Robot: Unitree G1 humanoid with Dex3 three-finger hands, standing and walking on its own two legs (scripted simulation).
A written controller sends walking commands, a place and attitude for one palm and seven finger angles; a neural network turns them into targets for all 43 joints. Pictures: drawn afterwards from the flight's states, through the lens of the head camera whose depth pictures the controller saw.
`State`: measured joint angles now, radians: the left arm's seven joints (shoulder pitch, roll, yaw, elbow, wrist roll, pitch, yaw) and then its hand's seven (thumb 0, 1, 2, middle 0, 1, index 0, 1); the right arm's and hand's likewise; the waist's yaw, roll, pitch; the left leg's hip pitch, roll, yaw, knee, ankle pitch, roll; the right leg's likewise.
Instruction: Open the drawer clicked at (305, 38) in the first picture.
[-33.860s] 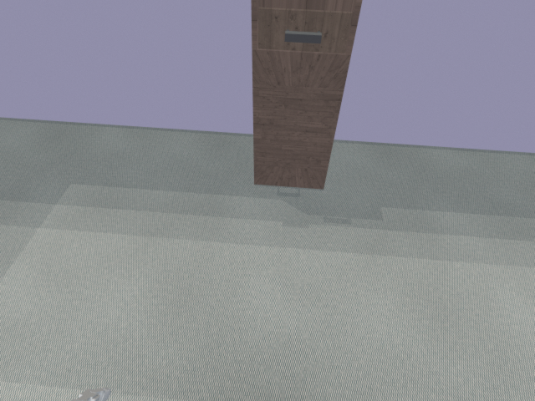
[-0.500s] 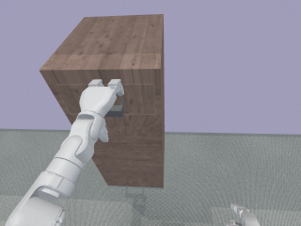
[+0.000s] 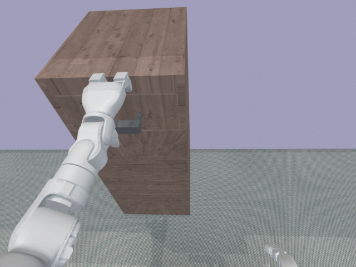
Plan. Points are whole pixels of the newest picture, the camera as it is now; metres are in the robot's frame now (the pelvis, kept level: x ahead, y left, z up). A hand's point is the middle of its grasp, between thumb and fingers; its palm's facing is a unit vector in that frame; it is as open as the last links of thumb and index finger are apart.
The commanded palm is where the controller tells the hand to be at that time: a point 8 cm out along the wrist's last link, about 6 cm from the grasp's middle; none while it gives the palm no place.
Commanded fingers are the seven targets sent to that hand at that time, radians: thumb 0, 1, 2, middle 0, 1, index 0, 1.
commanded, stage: re-aim the fingers above the handle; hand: left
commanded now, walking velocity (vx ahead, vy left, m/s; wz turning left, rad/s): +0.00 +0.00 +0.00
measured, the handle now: (118, 121) +0.49 +0.20 +0.04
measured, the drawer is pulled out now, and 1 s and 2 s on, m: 0.00 0.00 0.00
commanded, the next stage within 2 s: lower the fingers behind the handle in 0.90 s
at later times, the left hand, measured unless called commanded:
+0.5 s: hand (100, 118) +0.43 +0.21 +0.12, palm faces +0.09 +0.00 -1.00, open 13.8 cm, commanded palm +0.39 +0.19 +0.16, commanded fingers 0.00 -0.50 0.30 -0.30 -1.20 -0.30 -1.20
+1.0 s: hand (94, 123) +0.42 +0.23 +0.10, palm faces -0.01 -0.04 -1.00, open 13.7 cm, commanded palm +0.38 +0.19 +0.16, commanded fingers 0.00 -0.50 0.30 -0.30 -1.20 -0.30 -1.20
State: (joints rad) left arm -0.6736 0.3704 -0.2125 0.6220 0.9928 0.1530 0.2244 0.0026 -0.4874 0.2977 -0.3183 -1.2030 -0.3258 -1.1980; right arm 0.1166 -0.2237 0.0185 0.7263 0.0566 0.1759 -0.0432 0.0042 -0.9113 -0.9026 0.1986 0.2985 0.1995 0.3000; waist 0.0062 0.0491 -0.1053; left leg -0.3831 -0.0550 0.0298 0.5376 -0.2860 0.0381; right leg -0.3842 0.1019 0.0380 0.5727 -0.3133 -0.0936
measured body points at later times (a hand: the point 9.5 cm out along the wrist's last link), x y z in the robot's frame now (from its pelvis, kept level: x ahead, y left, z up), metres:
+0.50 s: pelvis +0.00 +0.01 +0.00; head +0.02 -0.01 +0.45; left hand +0.42 +0.21 +0.17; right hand +0.15 -0.22 -0.13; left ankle -0.01 +0.10 -0.73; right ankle -0.02 -0.06 -0.73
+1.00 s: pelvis +0.01 +0.02 +0.00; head +0.02 -0.01 +0.45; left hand +0.42 +0.23 +0.16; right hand +0.14 -0.22 -0.13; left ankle -0.01 +0.10 -0.73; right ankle -0.02 -0.06 -0.73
